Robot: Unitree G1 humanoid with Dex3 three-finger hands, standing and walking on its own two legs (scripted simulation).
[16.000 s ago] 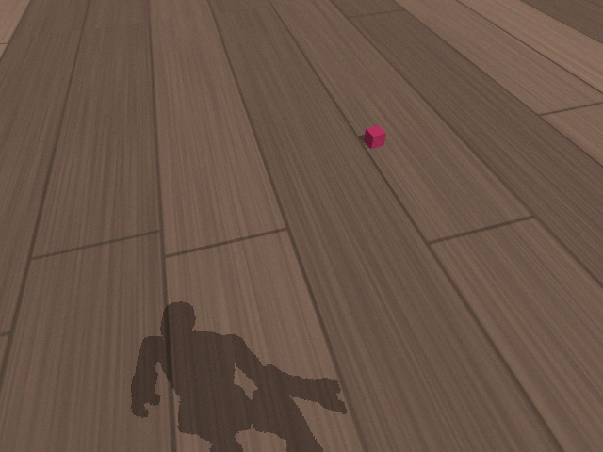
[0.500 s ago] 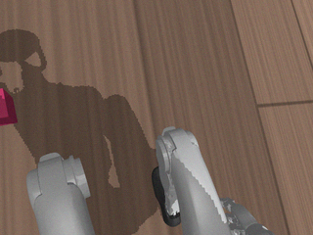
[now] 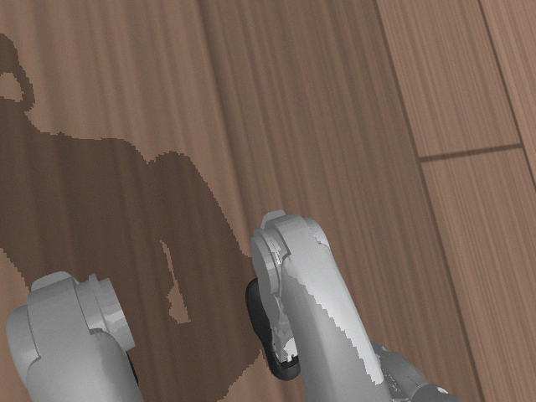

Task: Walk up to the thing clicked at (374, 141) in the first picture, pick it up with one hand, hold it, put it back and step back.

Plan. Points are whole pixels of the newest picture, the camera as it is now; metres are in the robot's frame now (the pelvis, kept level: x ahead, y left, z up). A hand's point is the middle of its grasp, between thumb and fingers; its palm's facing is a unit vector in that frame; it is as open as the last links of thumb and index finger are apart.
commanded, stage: rest palm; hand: left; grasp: from above
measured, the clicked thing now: out of the picture +0.44 +0.36 -0.26
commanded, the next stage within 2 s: close in 0.84 s
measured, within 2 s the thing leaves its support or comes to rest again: neither
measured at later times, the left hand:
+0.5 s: hand out of the picture +0.42 +0.35 -0.23, palm faces -0.45 -0.14 -0.88, open 14.2 cm
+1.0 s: hand out of the picture +0.42 +0.35 -0.23, palm faces -0.46 -0.14 -0.88, open 13.8 cm
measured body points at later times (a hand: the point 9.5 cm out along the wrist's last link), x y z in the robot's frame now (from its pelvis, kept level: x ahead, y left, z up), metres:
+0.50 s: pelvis +0.00 +0.00 +0.00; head +0.25 +0.13 +0.34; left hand +0.44 +0.35 -0.18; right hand +0.09 -0.26 -0.08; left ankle +0.06 +0.14 -0.26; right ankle +0.10 -0.15 -0.26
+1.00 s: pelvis +0.00 +0.00 -0.01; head +0.25 +0.13 +0.34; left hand +0.44 +0.35 -0.18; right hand +0.08 -0.26 -0.07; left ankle +0.06 +0.14 -0.26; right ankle +0.10 -0.15 -0.26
